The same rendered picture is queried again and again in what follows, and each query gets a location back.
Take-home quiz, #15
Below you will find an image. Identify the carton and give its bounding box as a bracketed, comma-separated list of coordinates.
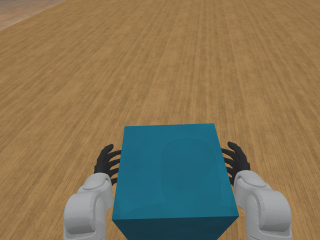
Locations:
[111, 123, 239, 240]

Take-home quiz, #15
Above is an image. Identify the left robot hand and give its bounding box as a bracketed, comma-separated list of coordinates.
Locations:
[93, 144, 122, 185]

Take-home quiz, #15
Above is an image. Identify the right robot hand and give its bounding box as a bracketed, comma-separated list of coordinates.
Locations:
[221, 141, 251, 187]

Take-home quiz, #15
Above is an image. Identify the right robot forearm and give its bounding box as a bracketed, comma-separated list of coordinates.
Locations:
[233, 170, 293, 240]

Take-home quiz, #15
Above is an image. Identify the left robot forearm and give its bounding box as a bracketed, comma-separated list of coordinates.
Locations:
[63, 172, 114, 240]

